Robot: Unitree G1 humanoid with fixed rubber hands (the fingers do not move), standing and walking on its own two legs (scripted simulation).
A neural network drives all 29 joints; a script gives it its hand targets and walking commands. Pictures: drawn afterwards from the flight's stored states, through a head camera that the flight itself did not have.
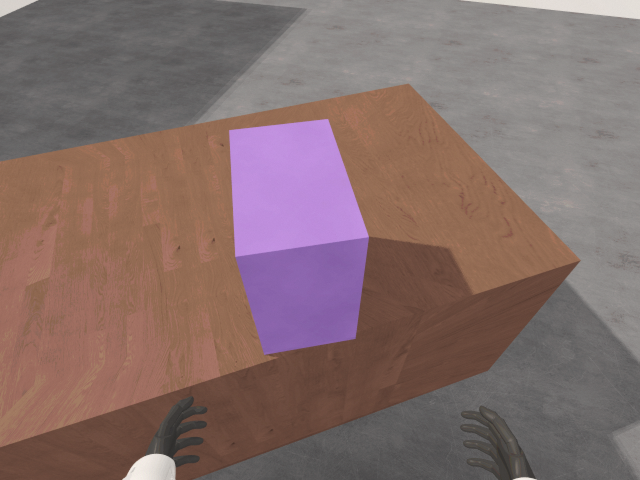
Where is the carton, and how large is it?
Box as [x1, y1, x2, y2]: [229, 119, 368, 354]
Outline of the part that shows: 327,119 229,130 235,257 264,354 355,338 368,236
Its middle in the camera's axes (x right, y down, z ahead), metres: -0.04 +0.00 +0.66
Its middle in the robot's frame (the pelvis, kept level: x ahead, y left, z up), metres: +0.49 +0.05 -0.03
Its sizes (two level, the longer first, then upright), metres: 0.264 0.164 0.282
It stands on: a pedestal, 0.60 m high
